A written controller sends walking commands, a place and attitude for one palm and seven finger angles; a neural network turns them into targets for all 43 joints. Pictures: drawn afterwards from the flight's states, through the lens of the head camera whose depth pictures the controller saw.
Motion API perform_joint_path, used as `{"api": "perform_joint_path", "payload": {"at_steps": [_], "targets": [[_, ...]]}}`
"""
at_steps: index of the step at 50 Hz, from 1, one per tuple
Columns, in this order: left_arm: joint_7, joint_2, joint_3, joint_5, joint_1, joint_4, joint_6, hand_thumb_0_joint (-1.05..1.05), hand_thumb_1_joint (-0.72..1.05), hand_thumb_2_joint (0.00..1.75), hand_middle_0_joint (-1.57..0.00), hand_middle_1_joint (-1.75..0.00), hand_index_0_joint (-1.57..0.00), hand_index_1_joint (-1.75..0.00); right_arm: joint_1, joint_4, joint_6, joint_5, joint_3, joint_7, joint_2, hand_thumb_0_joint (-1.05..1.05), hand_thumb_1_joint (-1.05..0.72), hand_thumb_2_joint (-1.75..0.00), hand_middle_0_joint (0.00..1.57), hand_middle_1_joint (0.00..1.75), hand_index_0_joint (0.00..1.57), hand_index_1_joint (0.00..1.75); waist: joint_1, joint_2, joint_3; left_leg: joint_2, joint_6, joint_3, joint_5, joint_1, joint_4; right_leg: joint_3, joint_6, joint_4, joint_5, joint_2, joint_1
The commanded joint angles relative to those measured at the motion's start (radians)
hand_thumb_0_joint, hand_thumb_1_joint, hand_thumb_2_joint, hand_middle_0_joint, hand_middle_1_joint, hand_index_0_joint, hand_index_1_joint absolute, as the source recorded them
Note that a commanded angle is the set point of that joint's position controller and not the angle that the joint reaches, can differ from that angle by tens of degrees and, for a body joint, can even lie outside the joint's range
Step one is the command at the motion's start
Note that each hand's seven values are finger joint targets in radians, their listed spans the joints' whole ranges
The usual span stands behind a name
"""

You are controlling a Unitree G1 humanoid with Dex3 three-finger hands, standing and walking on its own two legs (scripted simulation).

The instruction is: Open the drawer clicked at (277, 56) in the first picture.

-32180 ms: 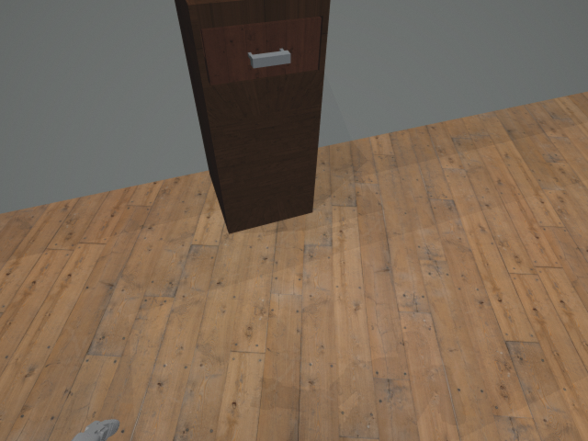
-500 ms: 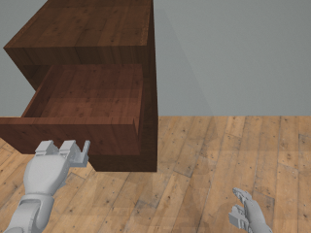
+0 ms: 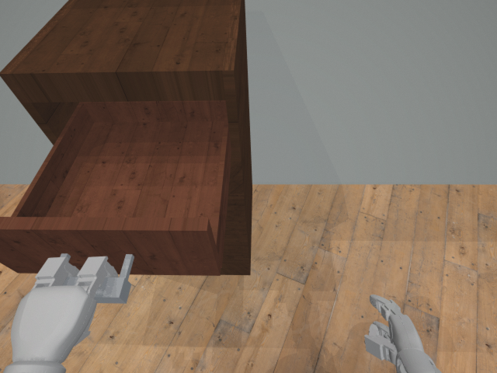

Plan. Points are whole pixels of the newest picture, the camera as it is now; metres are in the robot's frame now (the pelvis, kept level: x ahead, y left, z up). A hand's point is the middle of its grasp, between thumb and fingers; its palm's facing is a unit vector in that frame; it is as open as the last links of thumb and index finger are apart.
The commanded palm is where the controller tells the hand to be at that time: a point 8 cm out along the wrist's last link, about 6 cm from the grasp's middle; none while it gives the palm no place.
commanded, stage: pull the drawer open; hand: left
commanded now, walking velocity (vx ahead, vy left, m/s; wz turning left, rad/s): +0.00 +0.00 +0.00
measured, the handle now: (91, 274) +0.24 +0.27 +0.04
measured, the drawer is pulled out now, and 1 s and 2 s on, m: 0.27 0.30 0.30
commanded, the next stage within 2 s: open the thumb to release the handle in 0.50 s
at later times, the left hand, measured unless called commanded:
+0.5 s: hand (72, 342) +0.15 +0.26 +0.02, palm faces -0.03 -0.04 -1.00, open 6.5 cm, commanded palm +0.10 +0.28 +0.08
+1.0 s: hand (75, 337) +0.16 +0.26 +0.03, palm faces +0.01 -0.03 -1.00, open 10.2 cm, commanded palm +0.12 +0.28 +0.08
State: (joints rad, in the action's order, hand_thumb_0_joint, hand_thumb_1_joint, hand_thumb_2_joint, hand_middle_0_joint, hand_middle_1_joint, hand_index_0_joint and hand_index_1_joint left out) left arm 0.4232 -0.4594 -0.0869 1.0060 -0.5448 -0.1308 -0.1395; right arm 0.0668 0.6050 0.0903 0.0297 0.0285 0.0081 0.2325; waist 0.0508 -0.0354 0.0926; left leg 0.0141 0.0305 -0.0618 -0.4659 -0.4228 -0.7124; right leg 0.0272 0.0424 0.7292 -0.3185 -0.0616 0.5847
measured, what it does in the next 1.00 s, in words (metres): stands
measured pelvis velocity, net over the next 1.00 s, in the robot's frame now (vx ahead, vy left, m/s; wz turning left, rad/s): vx -0.02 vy -0.01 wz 0.03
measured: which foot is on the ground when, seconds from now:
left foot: down 0.00-1.00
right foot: down 0.00-1.00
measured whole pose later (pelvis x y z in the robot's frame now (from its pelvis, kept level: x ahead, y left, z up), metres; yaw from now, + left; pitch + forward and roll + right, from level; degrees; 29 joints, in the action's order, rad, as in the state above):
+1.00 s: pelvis -0.02 -0.01 +0.00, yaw +2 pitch +7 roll +1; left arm 0.40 -0.45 -0.06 1.00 -0.49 -0.09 -0.10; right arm 0.08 0.61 0.09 0.03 0.00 0.04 0.22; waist 0.07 -0.05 0.08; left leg 0.02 0.02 -0.03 -0.45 -0.40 -0.74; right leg 0.00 0.06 0.76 -0.32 -0.05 0.56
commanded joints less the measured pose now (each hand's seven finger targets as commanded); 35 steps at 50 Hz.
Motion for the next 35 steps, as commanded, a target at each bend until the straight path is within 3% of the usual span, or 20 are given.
{"api": "perform_joint_path", "payload": {"at_steps": [1, 4, 6, 9, 11, 14, 16, 18, 19, 22, 23, 26, 28, 29, 30, 31, 32, 33, 35], "targets": [[0.079, -0.195, -0.253, -0.028, -0.13, -0.177, 0.057, 0.0, 0.9, 0.9, -0.4, -1.35, -0.4, -1.35, -0.103, -0.156, -0.042, -0.002, 0.038, 0.005, 0.109, 0.0, -0.9, -0.9, 0.2, 0.3, 0.2, 0.3, 0.072, -0.025, 0.243, 0.018, -0.036, 0.073, 0.52, -0.004, 0.044, 0.062, 0.013, -0.042, 0.435, 0.024, -0.273], [0.082, -0.168, -0.226, -0.027, -0.153, -0.185, 0.062, 0.0, 0.9, 0.9, -0.4, -1.35, -0.4, -1.35, -0.108, -0.163, -0.045, -0.002, 0.034, 0.003, 0.105, 0.0, -0.9, -0.9, 0.2, 0.3, 0.2, 0.3, 0.07, -0.026, 0.21, 0.017, -0.033, 0.074, 0.503, -0.013, 0.039, 0.054, 0.012, -0.036, 0.399, 0.021, -0.247], [0.083, -0.18, -0.239, -0.031, -0.171, -0.204, 0.068, 0.0, 0.9, 0.9, -0.4, -1.35, -0.4, -1.35, -0.105, -0.17, -0.045, -0.003, 0.034, 0.002, 0.111, 0.0, -0.9, -0.9, 0.2, 0.3, 0.2, 0.3, 0.073, -0.055, 0.228, 0.012, -0.038, 0.076, 0.518, -0.004, 0.038, 0.048, 0.012, -0.035, 0.386, 0.023, -0.248], [0.082, -0.176, -0.24, -0.033, -0.199, -0.179, 0.07, 0.0, 0.9, 0.9, -0.4, -1.35, -0.4, -1.35, -0.107, -0.171, -0.047, -0.004, 0.028, 0.003, 0.104, 0.0, -0.9, -0.9, 0.2, 0.3, 0.2, 0.3, 0.075, -0.004, 0.189, 0.016, -0.03, 0.077, 0.467, -0.032, 0.038, 0.054, 0.01, -0.037, 0.367, 0.02, -0.245], [0.08, -0.196, -0.255, -0.039, -0.169, -0.201, 0.072, 0.0, 0.9, 0.9, -0.4, -1.35, -0.4, -1.35, -0.106, -0.18, -0.042, -0.002, 0.028, 0.007, 0.113, 0.0, -0.9, -0.9, 0.2, 0.3, 0.2, 0.3, 0.07, -0.008, 0.201, 0.017, -0.028, 0.077, 0.425, -0.038, 0.047, 0.057, 0.01, -0.045, 0.348, 0.026, -0.257], [0.08, -0.178, -0.244, -0.04, -0.211, -0.185, 0.068, 0.0, 0.9, 0.9, -0.4, -1.35, -0.4, -1.35, -0.114, -0.182, -0.044, -0.002, 0.022, 0.01, 0.105, 0.0, -0.9, -0.9, 0.2, 0.3, 0.2, 0.3, 0.079, -0.023, 0.171, 0.023, -0.024, 0.073, 0.386, -0.051, 0.049, 0.065, 0.011, -0.049, 0.328, 0.025, -0.253], [0.08, -0.211, -0.271, -0.039, -0.194, -0.198, 0.066, 0.0, 0.9, 0.9, -0.4, -1.35, -0.4, -1.35, -0.107, -0.182, -0.04, -0.004, 0.024, 0.012, 0.112, 0.0, -0.9, -0.9, 0.2, 0.3, 0.2, 0.3, 0.08, -0.039, 0.191, 0.019, -0.029, 0.076, 0.408, -0.044, 0.051, 0.067, 0.013, -0.049, 0.332, 0.027, -0.263], [0.082, -0.193, -0.268, -0.05, -0.26, -0.198, 0.065, 0.0, 0.9, 0.9, -0.4, -1.35, -0.4, -1.35, -0.106, -0.186, -0.044, -0.005, 0.023, 0.011, 0.106, 0.0, -0.9, -0.9, 0.2, 0.3, 0.2, 0.3, 0.09, -0.038, 0.199, 0.018, -0.029, 0.075, 0.426, -0.042, 0.046, 0.068, 0.011, -0.043, 0.358, 0.028, -0.275], [0.08, -0.18, -0.25, -0.048, -0.256, -0.193, 0.064, 0.0, 0.9, 0.9, -0.4, -1.35, -0.4, -1.35, -0.113, -0.18, -0.043, -0.004, 0.021, 0.01, 0.106, 0.0, -0.9, -0.9, 0.2, 0.3, 0.2, 0.3, 0.083, -0.025, 0.174, 0.021, -0.028, 0.073, 0.413, -0.048, 0.044, 0.074, 0.011, -0.046, 0.364, 0.026, -0.261], [0.086, -0.203, -0.275, -0.045, -0.251, -0.2, 0.061, 0.0, 0.9, 0.9, -0.4, -1.35, -0.4, -1.35, -0.114, -0.183, -0.04, -0.002, 0.022, 0.011, 0.11, 0.0, -0.9, -0.9, 0.2, 0.3, 0.2, 0.3, 0.084, -0.027, 0.179, 0.021, -0.026, 0.074, 0.4, -0.056, 0.045, 0.078, 0.011, -0.045, 0.351, 0.027, -0.264], [0.087, -0.184, -0.264, -0.051, -0.283, -0.215, 0.061, 0.0, 0.9, 0.9, -0.4, -1.35, -0.4, -1.35, -0.11, -0.188, -0.042, -0.003, 0.023, 0.007, 0.11, 0.0, -0.9, -0.9, 0.2, 0.3, 0.2, 0.3, 0.089, -0.04, 0.188, 0.018, -0.027, 0.071, 0.415, -0.052, 0.045, 0.074, 0.011, -0.044, 0.362, 0.031, -0.271], [0.093, -0.195, -0.271, -0.048, -0.266, -0.221, 0.058, 0.0, 0.9, 0.9, -0.4, -1.35, -0.4, -1.35, -0.107, -0.183, -0.04, -0.001, 0.029, 0.006, 0.116, 0.0, -0.9, -0.9, 0.2, 0.3, 0.2, 0.3, 0.077, -0.014, 0.202, 0.014, -0.028, 0.074, 0.436, -0.047, 0.038, 0.074, 0.009, -0.041, 0.379, 0.03, -0.263], [0.101, -0.196, -0.287, -0.051, -0.319, -0.215, 0.053, 0.0, 0.9, 0.9, -0.4, -1.35, -0.4, -1.35, -0.104, -0.186, -0.04, -0.002, 0.028, 0.004, 0.111, 0.0, -0.9, -0.9, 0.2, 0.3, 0.2, 0.3, 0.091, -0.033, 0.208, 0.015, -0.029, 0.073, 0.444, -0.052, 0.034, 0.076, 0.01, -0.032, 0.393, 0.032, -0.272], [0.1, -0.174, -0.26, -0.049, -0.335, -0.216, 0.05, 0.0, 0.9, 0.9, -0.4, -1.35, -0.4, -1.35, -0.109, -0.185, -0.041, -0.001, 0.027, 0.001, 0.111, 0.0, -0.9, -0.9, 0.2, 0.3, 0.2, 0.3, 0.087, -0.038, 0.194, 0.019, -0.028, 0.068, 0.444, -0.053, 0.027, 0.079, 0.01, -0.031, 0.407, 0.032, -0.26], [0.102, -0.156, -0.174, -0.022, 0.095, -0.237, 0.043, 0.0, 0.9, 0.9, -0.4, -1.35, -0.4, -1.35, -0.111, -0.151, -0.036, 0.008, 0.025, 0.005, 0.126, 0.0, -0.9, -0.9, 0.2, 0.3, 0.2, 0.3, -0.017, -0.02, 0.159, 0.029, -0.021, 0.088, 0.374, -0.059, 0.003, 0.063, 0.007, -0.022, 0.342, 0.027, -0.151], [0.109, -0.174, -0.211, -0.015, 0.117, -0.23, 0.031, 0.0, 0.83, 0.87, -0.4, -1.34, -0.4, -1.34, -0.088, -0.165, -0.051, 0.014, 0.041, 0.018, 0.114, 0.0, -0.9, -0.9, 0.2, 0.3, 0.2, 0.3, 0.007, -0.012, 0.168, 0.023, -0.014, 0.087, 0.359, -0.049, 0.006, 0.054, 0.007, -0.024, 0.285, 0.026, -0.15], [0.12, -0.193, -0.245, -0.008, 0.025, -0.17, 0.031, 0.0, 0.76, 0.84, -0.39, -1.34, -0.39, -1.34, -0.084, -0.162, -0.059, 0.016, 0.039, 0.02, 0.113, 0.0, -0.9, -0.9, 0.2, 0.3, 0.2, 0.3, 0.031, -0.047, 0.175, 0.026, -0.014, 0.087, 0.354, -0.051, 0.007, 0.053, 0.011, -0.024, 0.268, 0.024, -0.16], [0.119, -0.162, -0.226, -0.006, -0.062, -0.142, 0.037, 0.0, 0.69, 0.81, -0.38, -1.33, -0.38, -1.33, -0.081, -0.157, -0.061, 0.013, 0.043, 0.016, 0.103, 0.0, -0.9, -0.9, 0.2, 0.3, 0.2, 0.3, 0.048, -0.046, 0.211, 0.024, -0.02, 0.083, 0.388, -0.031, 0.006, 0.047, 0.014, -0.021, 0.286, 0.021, -0.178], [0.116, -0.177, -0.218, -0.008, -0.038, -0.188, 0.05, 0.0, 0.55, 0.75, -0.38, -1.31, -0.38, -1.31, -0.072, -0.165, -0.056, 0.01, 0.044, 0.012, 0.111, 0.0, -0.9, -0.9, 0.2, 0.3, 0.2, 0.3, 0.048, -0.036, 0.268, 0.025, -0.029, 0.082, 0.442, -0.01, -0.002, 0.049, 0.013, -0.012, 0.341, 0.025, -0.204]]}}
